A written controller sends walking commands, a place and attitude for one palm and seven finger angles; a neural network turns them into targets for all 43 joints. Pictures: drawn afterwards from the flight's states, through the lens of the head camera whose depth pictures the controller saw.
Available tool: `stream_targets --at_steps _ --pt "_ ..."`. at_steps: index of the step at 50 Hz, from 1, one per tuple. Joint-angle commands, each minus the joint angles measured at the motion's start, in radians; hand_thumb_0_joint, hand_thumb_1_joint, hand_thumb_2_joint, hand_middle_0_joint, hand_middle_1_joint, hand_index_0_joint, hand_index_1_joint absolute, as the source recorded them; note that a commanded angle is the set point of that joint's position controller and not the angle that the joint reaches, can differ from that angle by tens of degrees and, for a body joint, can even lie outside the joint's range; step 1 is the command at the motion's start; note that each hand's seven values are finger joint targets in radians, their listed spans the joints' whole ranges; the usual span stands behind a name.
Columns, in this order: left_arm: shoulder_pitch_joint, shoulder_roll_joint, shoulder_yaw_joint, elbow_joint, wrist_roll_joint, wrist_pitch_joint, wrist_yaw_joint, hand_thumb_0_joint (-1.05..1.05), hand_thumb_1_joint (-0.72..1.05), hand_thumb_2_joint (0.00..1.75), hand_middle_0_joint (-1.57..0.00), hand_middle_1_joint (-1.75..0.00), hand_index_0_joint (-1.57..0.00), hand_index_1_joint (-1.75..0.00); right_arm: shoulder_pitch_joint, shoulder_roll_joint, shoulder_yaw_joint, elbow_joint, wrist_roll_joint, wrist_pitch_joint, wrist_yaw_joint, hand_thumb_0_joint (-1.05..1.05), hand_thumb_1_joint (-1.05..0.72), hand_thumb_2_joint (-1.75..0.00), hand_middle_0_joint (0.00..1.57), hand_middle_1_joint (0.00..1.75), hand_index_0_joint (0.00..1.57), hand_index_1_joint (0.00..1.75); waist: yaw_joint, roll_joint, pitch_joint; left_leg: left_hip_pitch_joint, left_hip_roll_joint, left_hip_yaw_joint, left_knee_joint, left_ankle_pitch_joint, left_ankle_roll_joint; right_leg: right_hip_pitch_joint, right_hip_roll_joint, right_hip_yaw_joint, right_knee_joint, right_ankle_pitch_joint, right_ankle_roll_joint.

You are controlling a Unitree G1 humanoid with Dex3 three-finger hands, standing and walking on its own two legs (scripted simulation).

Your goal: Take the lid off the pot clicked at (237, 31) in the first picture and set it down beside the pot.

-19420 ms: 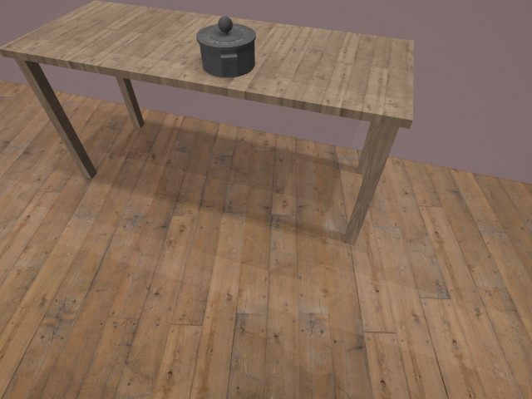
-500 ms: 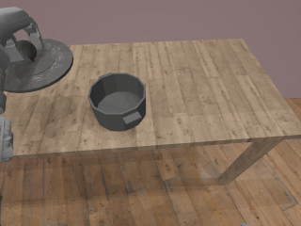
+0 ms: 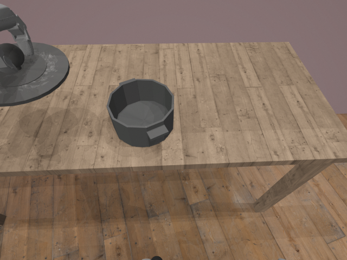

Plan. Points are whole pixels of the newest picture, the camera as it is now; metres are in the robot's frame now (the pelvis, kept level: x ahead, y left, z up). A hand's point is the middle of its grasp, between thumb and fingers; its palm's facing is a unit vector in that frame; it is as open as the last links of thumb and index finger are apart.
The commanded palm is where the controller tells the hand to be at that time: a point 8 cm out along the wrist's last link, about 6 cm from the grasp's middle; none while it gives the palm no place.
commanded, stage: lower the lid onto the table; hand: left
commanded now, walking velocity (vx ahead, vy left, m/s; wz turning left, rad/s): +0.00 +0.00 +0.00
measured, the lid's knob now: (10, 55) +0.48 +0.34 +0.21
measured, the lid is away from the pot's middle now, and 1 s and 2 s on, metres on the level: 0.25 0.23 0.23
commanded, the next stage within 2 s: none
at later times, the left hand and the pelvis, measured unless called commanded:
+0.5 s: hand (21, 61) +0.46 +0.31 +0.20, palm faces -0.35 -0.08 -0.93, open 7.5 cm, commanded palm +0.48 +0.31 +0.28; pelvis +0.00 +0.00 +0.00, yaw -1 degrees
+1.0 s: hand (29, 75) +0.47 +0.32 +0.16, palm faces -0.40 -0.11 -0.91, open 7.5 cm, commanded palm +0.49 +0.32 +0.24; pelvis +0.01 +0.00 +0.00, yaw -1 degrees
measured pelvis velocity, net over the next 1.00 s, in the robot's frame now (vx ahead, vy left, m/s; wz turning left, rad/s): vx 0.01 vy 0.00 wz -0.02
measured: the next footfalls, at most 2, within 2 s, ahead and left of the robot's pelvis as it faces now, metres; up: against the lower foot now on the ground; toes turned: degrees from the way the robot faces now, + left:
none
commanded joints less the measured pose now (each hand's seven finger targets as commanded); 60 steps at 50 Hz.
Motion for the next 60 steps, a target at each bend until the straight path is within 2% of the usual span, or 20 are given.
stream_targets --at_steps 1,3,7,10,15,18,21,23,28,32,36,38,42,45,47,50,51,54,57,60 --pt "-0.598 0.281 0.105 -0.250 -0.013 -0.012 0.051 0.00 0.70 0.87 -0.87 -1.04 -0.89 -1.05 0.030 -0.174 -0.059 -0.073 -0.005 -0.023 -0.017 0.00 -0.90 -0.90 0.20 0.30 0.20 0.30 -0.027 0.095 -0.454 0.543 0.004 -0.061 0.000 0.215 0.032 -0.152 0.065 -0.031 -0.058 0.184 -0.056" --pt "-0.608 0.314 0.125 -0.263 -0.009 -0.013 0.052 0.00 0.70 0.87 -0.87 -1.04 -0.89 -1.05 0.035 -0.178 -0.060 -0.074 -0.006 -0.025 -0.016 0.00 -0.90 -0.90 0.20 0.30 0.20 0.30 -0.021 0.112 -0.472 0.544 0.002 -0.061 0.003 0.229 0.032 -0.137 0.065 -0.031 -0.053 0.198 -0.058" --pt "-0.564 0.272 0.097 -0.171 -0.003 0.010 0.049 0.00 0.70 0.87 -0.87 -1.04 -0.89 -1.05 0.037 -0.176 -0.058 -0.073 -0.003 -0.025 -0.007 0.00 -0.90 -0.90 0.20 0.30 0.20 0.30 -0.026 0.088 -0.410 0.497 -0.002 -0.063 -0.004 0.181 0.027 -0.153 0.069 -0.034 -0.056 0.172 -0.059" --pt "-0.596 0.305 0.122 -0.263 0.011 -0.002 0.060 0.00 0.70 0.87 -0.87 -1.04 -0.89 -1.05 0.033 -0.176 -0.062 -0.085 -0.009 -0.024 -0.003 0.00 -0.90 -0.90 0.20 0.30 0.20 0.30 -0.016 0.138 -0.485 0.544 0.004 -0.068 0.010 0.253 0.028 -0.138 0.067 -0.029 -0.043 0.198 -0.063" --pt "-0.553 0.254 0.095 -0.185 0.000 -0.002 0.060 0.00 0.70 0.87 -0.87 -1.04 -0.89 -1.05 0.047 -0.174 -0.063 -0.079 -0.010 -0.024 -0.008 0.00 -0.90 -0.90 0.20 0.30 0.20 0.30 -0.029 0.089 -0.435 0.516 0.003 -0.065 0.007 0.190 0.030 -0.172 0.070 -0.032 -0.050 0.163 -0.059" --pt "-0.578 0.314 0.120 -0.181 0.006 -0.010 0.066 0.00 0.70 0.87 -0.87 -1.04 -0.89 -1.05 0.047 -0.180 -0.059 -0.082 -0.005 -0.028 -0.013 0.00 -0.90 -0.90 0.20 0.30 0.20 0.30 -0.028 0.084 -0.437 0.474 -0.001 -0.052 -0.005 0.129 0.029 -0.137 0.067 -0.025 -0.048 0.156 -0.058" --pt "-0.627 0.296 0.110 -0.281 0.014 -0.027 0.079 0.00 0.70 0.87 -0.87 -1.04 -0.89 -1.05 0.050 -0.175 -0.065 -0.084 -0.011 -0.033 -0.016 0.00 -0.90 -0.90 0.20 0.30 0.20 0.30 -0.027 0.158 -0.498 0.563 0.012 -0.066 0.008 0.218 0.026 -0.165 0.068 -0.027 -0.039 0.169 -0.062" --pt "-0.548 0.305 0.134 -0.190 0.009 -0.031 0.083 0.00 0.70 0.87 -0.87 -1.04 -0.89 -1.05 0.062 -0.176 -0.061 -0.081 -0.012 -0.035 -0.018 0.00 -0.90 -0.90 0.20 0.30 0.20 0.30 -0.028 0.123 -0.459 0.527 0.008 -0.064 0.008 0.195 0.027 -0.169 0.071 -0.028 -0.042 0.163 -0.062" --pt "-0.553 0.300 0.127 -0.193 0.012 -0.030 0.095 0.00 0.70 0.87 -0.87 -1.04 -0.89 -1.05 0.066 -0.178 -0.065 -0.079 -0.011 -0.035 -0.015 0.00 -0.90 -0.90 0.20 0.30 0.20 0.30 -0.028 0.122 -0.463 0.517 0.009 -0.061 0.009 0.192 0.026 -0.170 0.069 -0.027 -0.039 0.168 -0.062" --pt "-0.504 0.353 0.170 -0.143 0.008 -0.040 0.098 0.00 0.70 0.87 -0.87 -1.04 -0.89 -1.05 0.071 -0.185 -0.060 -0.077 -0.011 -0.029 -0.017 0.00 -0.90 -0.90 0.20 0.30 0.20 0.30 -0.024 0.067 -0.452 0.453 0.004 -0.043 0.016 0.200 0.033 -0.120 0.067 -0.021 -0.034 0.227 -0.056" --pt "-0.524 0.318 0.137 -0.197 0.013 -0.048 0.102 0.00 0.70 0.87 -0.87 -1.04 -0.89 -1.05 0.074 -0.183 -0.068 -0.077 -0.010 -0.029 -0.018 0.00 -0.90 -0.90 0.20 0.30 0.20 0.30 -0.034 0.131 -0.478 0.514 0.012 -0.048 0.032 0.247 0.031 -0.167 0.069 -0.020 -0.031 0.216 -0.056" --pt "-0.464 0.354 0.174 -0.145 0.005 -0.057 0.101 0.00 0.70 0.87 -0.87 -1.04 -0.89 -1.05 0.079 -0.184 -0.063 -0.077 -0.007 -0.025 -0.021 0.00 -0.90 -0.90 0.20 0.30 0.20 0.30 -0.034 0.099 -0.464 0.481 0.008 -0.043 0.034 0.237 0.032 -0.155 0.069 -0.021 -0.026 0.223 -0.054" --pt "-0.510 0.325 0.148 -0.220 0.002 -0.070 0.101 0.00 0.70 0.87 -0.87 -1.04 -0.89 -1.05 0.078 -0.183 -0.068 -0.076 -0.011 -0.020 -0.021 0.00 -0.90 -0.90 0.20 0.30 0.20 0.30 -0.037 0.155 -0.497 0.534 0.012 -0.050 0.049 0.290 0.037 -0.182 0.073 -0.023 -0.024 0.228 -0.056" --pt "-0.460 0.303 0.143 -0.169 -0.010 -0.078 0.103 0.00 0.70 0.87 -0.87 -1.04 -0.89 -1.05 0.089 -0.185 -0.067 -0.063 -0.014 -0.020 -0.023 0.00 -0.90 -0.90 0.20 0.30 0.20 0.30 -0.044 0.135 -0.463 0.518 0.014 -0.048 0.053 0.278 0.037 -0.208 0.074 -0.023 -0.025 0.218 -0.053" --pt "-0.477 0.343 0.169 -0.176 -0.015 -0.080 0.108 0.00 0.70 0.87 -0.87 -1.04 -0.89 -1.05 0.087 -0.190 -0.066 -0.062 -0.010 -0.018 -0.024 0.00 -0.90 -0.90 0.20 0.30 0.20 0.30 -0.042 0.120 -0.468 0.489 0.012 -0.039 0.046 0.222 0.038 -0.184 0.071 -0.019 -0.025 0.214 -0.054" --pt "-0.491 0.337 0.168 -0.218 -0.003 -0.092 0.122 0.00 0.70 0.87 -0.87 -1.04 -0.89 -1.05 0.091 -0.186 -0.067 -0.063 -0.016 -0.023 -0.026 0.00 -0.90 -0.90 0.20 0.30 0.20 0.30 -0.040 0.154 -0.511 0.532 0.016 -0.047 0.062 0.306 0.039 -0.191 0.072 -0.020 -0.015 0.245 -0.055" --pt "-0.472 0.377 0.204 -0.212 0.000 -0.094 0.130 0.00 0.70 0.87 -0.87 -1.04 -0.89 -1.05 0.094 -0.187 -0.069 -0.066 -0.013 -0.023 -0.026 0.00 -0.90 -0.90 0.20 0.30 0.20 0.30 -0.033 0.152 -0.523 0.528 0.017 -0.049 0.062 0.314 0.035 -0.178 0.071 -0.019 -0.010 0.244 -0.055" --pt "-0.431 0.358 0.199 -0.195 -0.007 -0.102 0.134 0.00 0.70 0.87 -0.87 -1.04 -0.89 -1.05 0.085 -0.186 -0.067 -0.075 -0.011 -0.021 -0.024 0.00 -0.90 -0.90 0.20 0.30 0.20 0.30 -0.030 0.153 -0.516 0.520 0.021 -0.050 0.064 0.344 0.031 -0.187 0.066 -0.020 -0.006 0.255 -0.057" --pt "-0.393 0.352 0.198 -0.119 -0.002 -0.090 0.135 0.00 0.70 0.87 -0.87 -1.04 -0.89 -1.05 0.092 -0.188 -0.066 -0.070 -0.012 -0.013 -0.022 0.00 -0.90 -0.90 0.20 0.30 0.20 0.30 -0.036 0.103 -0.468 0.467 0.012 -0.041 0.060 0.260 0.034 -0.189 0.072 -0.024 -0.010 0.228 -0.054" --pt "-0.413 0.379 0.221 -0.199 0.006 -0.102 0.143 0.00 0.70 0.87 -0.87 -1.04 -0.89 -1.05 0.084 -0.187 -0.070 -0.077 -0.015 -0.009 -0.022 0.00 -0.90 -0.90 0.20 0.30 0.20 0.30 -0.029 0.149 -0.524 0.509 0.015 -0.046 0.079 0.342 0.037 -0.184 0.070 -0.018 0.002 0.264 -0.055"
